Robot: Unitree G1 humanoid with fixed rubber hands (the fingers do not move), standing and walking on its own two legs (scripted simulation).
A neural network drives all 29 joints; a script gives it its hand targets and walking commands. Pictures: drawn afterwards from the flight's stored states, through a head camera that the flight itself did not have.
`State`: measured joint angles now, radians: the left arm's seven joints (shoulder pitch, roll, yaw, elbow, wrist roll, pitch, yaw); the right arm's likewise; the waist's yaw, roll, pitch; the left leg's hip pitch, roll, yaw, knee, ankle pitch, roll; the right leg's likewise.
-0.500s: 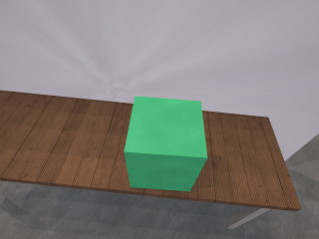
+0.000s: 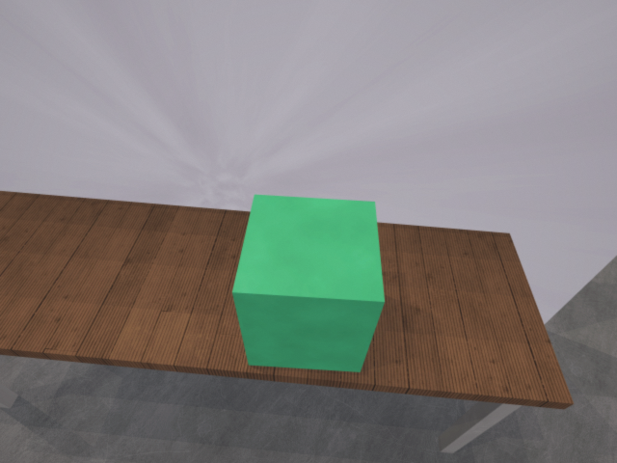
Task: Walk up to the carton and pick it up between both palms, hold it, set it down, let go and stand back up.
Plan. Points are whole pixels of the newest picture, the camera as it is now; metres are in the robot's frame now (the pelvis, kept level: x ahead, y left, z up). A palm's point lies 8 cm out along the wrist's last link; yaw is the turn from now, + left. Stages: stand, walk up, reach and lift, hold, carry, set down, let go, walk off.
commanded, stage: stand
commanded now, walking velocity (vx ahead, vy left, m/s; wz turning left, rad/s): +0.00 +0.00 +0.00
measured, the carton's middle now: (309, 286) +0.43 +0.01 -0.09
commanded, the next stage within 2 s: reach and lift in 0.22 s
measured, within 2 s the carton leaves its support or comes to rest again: neither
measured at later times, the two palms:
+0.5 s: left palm (163, 429) +0.21 +0.22 -0.14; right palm (461, 461) +0.17 -0.22 -0.15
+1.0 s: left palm out of the picture +0.14 +0.21 -0.12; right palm out of the picture +0.12 -0.20 -0.12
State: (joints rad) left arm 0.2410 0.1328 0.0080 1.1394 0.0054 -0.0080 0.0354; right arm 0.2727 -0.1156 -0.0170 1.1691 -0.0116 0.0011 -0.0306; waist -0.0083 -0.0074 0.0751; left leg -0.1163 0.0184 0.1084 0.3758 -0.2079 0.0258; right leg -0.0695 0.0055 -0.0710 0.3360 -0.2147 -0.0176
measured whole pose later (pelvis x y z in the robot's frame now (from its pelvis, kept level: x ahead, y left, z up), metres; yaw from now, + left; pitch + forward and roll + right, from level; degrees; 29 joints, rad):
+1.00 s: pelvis -0.05 -0.04 -0.02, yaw -1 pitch +4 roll +1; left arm -0.03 0.26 0.09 0.62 -0.05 0.34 -0.05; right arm 0.05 0.02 0.03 0.70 0.07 0.10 -0.13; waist 0.02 -0.08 0.05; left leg -0.42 0.06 0.09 0.55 -0.20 -0.01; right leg -0.41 0.04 -0.07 0.56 -0.23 -0.07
